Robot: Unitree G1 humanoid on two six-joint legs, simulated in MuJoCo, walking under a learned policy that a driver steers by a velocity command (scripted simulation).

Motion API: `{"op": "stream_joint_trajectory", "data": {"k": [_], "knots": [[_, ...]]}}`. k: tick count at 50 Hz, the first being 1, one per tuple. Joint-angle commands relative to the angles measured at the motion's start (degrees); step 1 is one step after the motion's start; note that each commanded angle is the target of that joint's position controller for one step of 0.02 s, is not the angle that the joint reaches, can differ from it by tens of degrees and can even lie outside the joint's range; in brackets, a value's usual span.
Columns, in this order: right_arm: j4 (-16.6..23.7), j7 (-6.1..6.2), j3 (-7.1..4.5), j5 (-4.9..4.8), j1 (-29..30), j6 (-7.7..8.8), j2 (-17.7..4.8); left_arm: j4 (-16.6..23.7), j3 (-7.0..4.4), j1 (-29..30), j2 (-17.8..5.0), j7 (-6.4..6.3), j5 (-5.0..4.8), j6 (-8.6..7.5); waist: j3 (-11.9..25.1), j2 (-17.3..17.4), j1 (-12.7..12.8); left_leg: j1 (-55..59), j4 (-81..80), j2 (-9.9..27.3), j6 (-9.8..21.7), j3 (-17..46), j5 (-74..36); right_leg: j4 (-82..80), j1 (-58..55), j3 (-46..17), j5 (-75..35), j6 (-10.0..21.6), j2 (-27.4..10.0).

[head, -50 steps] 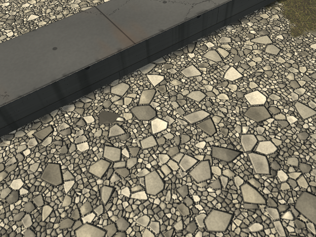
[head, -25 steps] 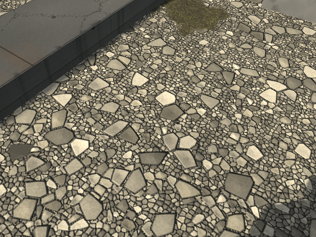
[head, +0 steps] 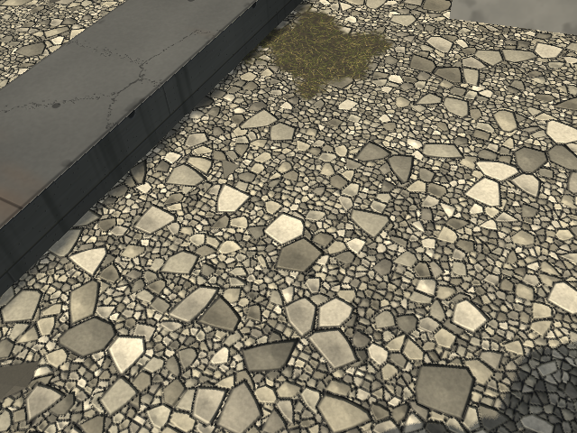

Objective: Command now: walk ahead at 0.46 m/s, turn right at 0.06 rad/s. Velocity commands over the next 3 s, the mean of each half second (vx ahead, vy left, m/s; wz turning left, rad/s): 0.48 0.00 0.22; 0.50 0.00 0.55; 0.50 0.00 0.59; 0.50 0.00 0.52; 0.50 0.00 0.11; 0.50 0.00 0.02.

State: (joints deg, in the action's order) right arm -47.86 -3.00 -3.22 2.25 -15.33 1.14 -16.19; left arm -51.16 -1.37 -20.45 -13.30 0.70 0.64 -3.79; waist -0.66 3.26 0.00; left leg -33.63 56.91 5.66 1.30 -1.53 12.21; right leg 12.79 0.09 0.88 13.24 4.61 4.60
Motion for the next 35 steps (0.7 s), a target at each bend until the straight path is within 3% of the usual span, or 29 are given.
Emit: {"op": "stream_joint_trajectory", "data": {"k": [1, 5, 8, 10, 11, 12, 13, 14, 15, 16, 17, 18, 20, 22, 24, 26, 31, 35], "knots": [[5.39, -0.15, -0.33, 0.0, 6.57, 0.46, -2.59, 1.13, -1.46, -1.57, -7.27, -0.18, -0.23, -1.23, -5.59, -7.41, 0.63, -9.02, -3.77, 0.37, -1.6, -1.17, -4.98, -6.31, 0.62, -7.78, -22.16, 7.44, -14.08], [8.13, -0.3, 0.77, -0.52, 14.22, 0.62, -1.16, -0.91, -1.43, -4.03, -8.15, -0.51, -0.03, -1.52, -6.69, -7.7, 2.03, -3.7, -16.39, -1.49, -0.32, -2.81, -10.52, -6.44, 0.87, -5.37, -27.53, 6.4, -14.13], [8.47, 0.05, 0.8, -0.65, 14.69, 0.76, -1.79, -2.21, -1.49, -4.13, -9.12, -1.03, 0.36, -1.56, -6.29, -7.21, 1.27, 0.84, -21.99, -3.68, 3.13, -4.12, -9.08, -5.09, -3.62, -2.7, -35.31, 5.28, -16.23], [6.92, 0.76, 0.22, -0.7, 9.69, 0.86, -3.0, -2.66, -1.65, -3.19, -10.15, -1.54, 1.02, -1.5, -2.55, -8.07, -1.33, 8.04, -22.89, -7.15, 5.7, -5.11, -4.59, 3.34, -6.93, -0.11, -52.61, 3.72, -16.7], [4.89, 1.12, -0.4, -0.63, 3.46, 1.1, -4.22, -2.84, -1.86, -2.9, -10.79, -1.74, 1.55, -1.06, 1.27, -8.07, -4.03, 14.2, -23.98, -9.27, 6.9, -5.39, -2.25, 12.53, -7.85, 1.23, -58.2, 2.91, -16.31], [1.89, 1.54, -1.08, -0.2, -5.4, 1.54, -5.3, -2.78, -1.93, -2.65, -11.15, -1.87, 1.53, -0.58, 6.04, -6.72, -7.86, 25.43, -27.7, -10.06, 8.3, -5.09, -3.46, 25.22, -3.95, 3.4, -55.05, 1.85, -14.7], [0.14, 2.24, -2.3, 0.79, -13.7, 1.73, -9.61, -1.31, -1.25, -4.11, -9.38, -1.93, 1.35, -0.68, 12.32, -1.65, -9.86, 39.38, -28.23, 0.41, 11.08, 7.85, 2.95, 42.35, 7.55, 5.18, -36.21, 1.02, -12.41], [-0.23, 2.24, -3.74, 0.61, -13.58, 1.54, -15.21, -0.19, -0.4, -10.11, -3.79, -0.65, -0.02, -1.02, 17.16, 13.28, -4.7, 52.77, -35.74, 14.95, 20.65, 40.71, 6.84, 63.33, 29.84, 3.78, 11.65, -1.7, 0.43], [0.29, 1.62, -3.39, -1.89, -8.83, 1.25, -12.36, 0.56, -1.36, -3.97, -8.61, -0.68, 1.23, -1.41, 13.95, 4.7, -4.75, 49.4, -41.1, 13.09, 19.47, 44.95, 8.65, 67.25, 36.06, -5.04, 12.09, -0.6, -2.01], [1.36, 1.67, -2.84, -1.99, -3.72, 1.17, -10.08, 2.4, -1.5, 0.78, -9.27, -0.35, 0.69, -2.11, 5.98, 1.47, -3.23, 41.16, -41.55, 11.98, 18.14, 35.36, 5.3, 65.43, 37.86, -4.96, 6.37, -0.31, -5.18], [1.34, 1.58, -2.2, -1.67, -1.91, 1.32, -7.38, 2.92, -1.17, 2.81, -8.57, -0.28, 0.78, -2.63, 2.57, -3.23, -2.18, 34.67, -42.72, 9.83, 16.93, 29.97, -1.96, 61.59, 36.2, -4.44, 3.21, -0.46, -7.23], [1.07, 1.78, -1.91, -1.71, -1.21, 1.57, -6.52, 3.25, -1.09, 3.53, -7.81, -0.27, 1.2, -2.21, 0.33, -3.99, -0.67, 29.7, -43.29, 7.37, 15.83, 25.81, -7.6, 58.59, 33.98, -4.48, 2.86, -1.04, -8.46], [0.32, 1.97, -1.51, -2.03, -1.25, 2.24, -5.58, 3.76, -0.8, 2.34, -6.59, -0.12, 2.12, -0.32, 0.71, -2.7, 1.66, 24.43, -44.62, 4.44, 14.89, 20.79, -13.03, 54.03, 29.5, -4.19, 3.48, -2.83, -9.32], [-0.28, 2.05, -1.84, -2.34, -2.91, 2.85, -6.62, 4.64, -0.56, 3.52, -5.69, 0.08, 2.41, 0.92, 0.18, -2.12, 1.85, 21.98, -46.02, 2.95, 15.33, 18.46, -13.42, 50.08, 30.12, -2.92, 2.89, -4.55, -9.55], [-0.56, 2.24, -2.1, -2.35, -4.52, 2.8, -7.38, 6.72, -0.46, 8.57, -5.58, 0.2, 2.35, 1.37, -1.97, -1.7, 0.86, 20.61, -47.89, 1.83, 15.01, 17.81, -10.53, 44.71, 33.3, -1.97, -1.36, -6.22, -10.05], [-0.95, 2.25, -2.18, -2.4, -6.95, 2.64, -7.28, 8.76, -0.45, 14.2, -5.75, 0.25, 2.17, 1.45, -3.25, -1.41, -0.95, 21.79, -48.3, 0.95, 13.83, 17.96, -10.52, 38.29, 36.16, -1.57, -6.73, -7.43, -10.05], [-1.45, 2.66, -2.48, -2.11, -12.0, 2.24, -7.48, 12.08, 0.01, 23.03, -5.44, 0.71, 1.5, 1.07, -2.15, -0.06, -4.73, 28.69, -44.14, 0.01, 11.46, 18.73, -17.25, 27.72, 37.39, -1.5, -13.59, -7.81, -7.75], [-0.76, 3.38, -2.78, -1.22, -12.83, 1.94, -8.35, 14.6, 0.2, 26.42, -6.3, 0.74, 1.0, 0.26, -1.84, 1.18, -5.2, 32.7, -39.23, 1.41, 10.56, 21.8, -24.55, 21.52, 34.39, -2.05, -10.37, -6.53, -5.67]]}}
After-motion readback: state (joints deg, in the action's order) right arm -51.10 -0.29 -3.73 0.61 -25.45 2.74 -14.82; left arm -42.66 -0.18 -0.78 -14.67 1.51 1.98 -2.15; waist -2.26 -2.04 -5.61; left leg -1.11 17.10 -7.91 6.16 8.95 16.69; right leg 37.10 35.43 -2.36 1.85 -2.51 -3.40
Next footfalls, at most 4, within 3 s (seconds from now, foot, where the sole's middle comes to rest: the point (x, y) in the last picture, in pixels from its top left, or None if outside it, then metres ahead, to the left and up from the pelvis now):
0.24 left None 0.31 0.10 -0.78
0.78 right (322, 377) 0.64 -0.01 -0.78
1.32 left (197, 332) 0.78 0.31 -0.78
1.84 right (169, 235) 1.11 0.43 -0.78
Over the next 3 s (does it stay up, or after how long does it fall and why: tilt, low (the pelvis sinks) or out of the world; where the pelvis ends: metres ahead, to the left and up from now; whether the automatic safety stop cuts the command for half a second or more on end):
stays up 1.26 0.79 0.13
